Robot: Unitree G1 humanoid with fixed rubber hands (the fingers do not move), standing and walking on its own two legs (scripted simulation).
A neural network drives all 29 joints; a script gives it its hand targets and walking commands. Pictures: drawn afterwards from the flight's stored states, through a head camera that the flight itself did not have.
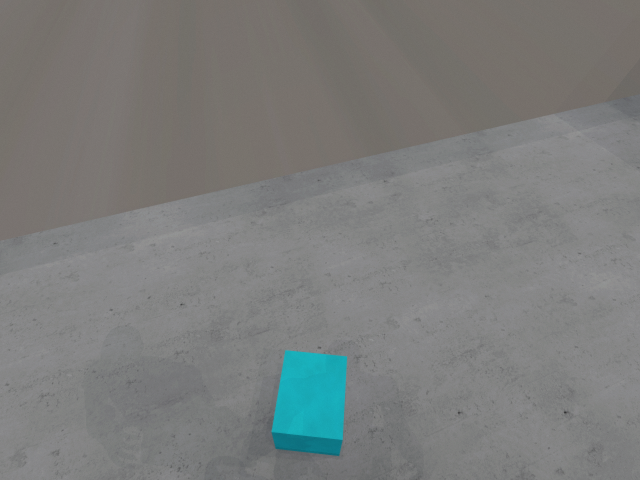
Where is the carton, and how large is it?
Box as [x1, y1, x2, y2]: [272, 350, 346, 455]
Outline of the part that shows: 285,350 272,426 272,435 275,447 281,449 338,455 342,440 346,356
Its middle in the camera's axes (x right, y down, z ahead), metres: -0.03 +0.49 +1.13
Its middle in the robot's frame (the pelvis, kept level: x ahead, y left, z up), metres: +0.45 +0.05 -0.69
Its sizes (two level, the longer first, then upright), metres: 0.227 0.185 0.165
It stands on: the floor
